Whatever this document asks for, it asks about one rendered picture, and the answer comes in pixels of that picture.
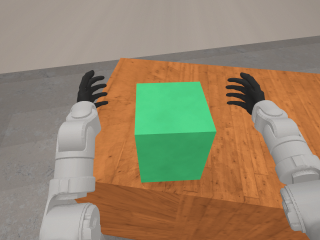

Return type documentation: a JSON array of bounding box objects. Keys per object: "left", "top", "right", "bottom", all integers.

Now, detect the left robot hand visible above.
[{"left": 76, "top": 70, "right": 109, "bottom": 108}]

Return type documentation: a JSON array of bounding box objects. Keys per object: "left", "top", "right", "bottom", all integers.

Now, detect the robot right upper arm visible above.
[{"left": 280, "top": 179, "right": 320, "bottom": 240}]

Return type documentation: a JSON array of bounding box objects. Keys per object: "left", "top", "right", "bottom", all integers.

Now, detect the robot right forearm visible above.
[{"left": 251, "top": 100, "right": 320, "bottom": 185}]

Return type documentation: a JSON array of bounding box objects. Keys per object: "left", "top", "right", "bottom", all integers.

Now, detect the robot left forearm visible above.
[{"left": 39, "top": 101, "right": 101, "bottom": 240}]

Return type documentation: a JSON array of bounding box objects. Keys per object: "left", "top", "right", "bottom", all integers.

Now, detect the robot left upper arm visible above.
[{"left": 40, "top": 202, "right": 101, "bottom": 240}]

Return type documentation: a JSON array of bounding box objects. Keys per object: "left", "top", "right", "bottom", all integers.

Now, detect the carton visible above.
[{"left": 134, "top": 81, "right": 217, "bottom": 183}]

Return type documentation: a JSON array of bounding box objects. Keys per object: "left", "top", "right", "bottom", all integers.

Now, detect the right robot hand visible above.
[{"left": 225, "top": 72, "right": 265, "bottom": 115}]

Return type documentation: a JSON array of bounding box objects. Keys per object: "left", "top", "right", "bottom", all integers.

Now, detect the pedestal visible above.
[{"left": 75, "top": 58, "right": 320, "bottom": 240}]

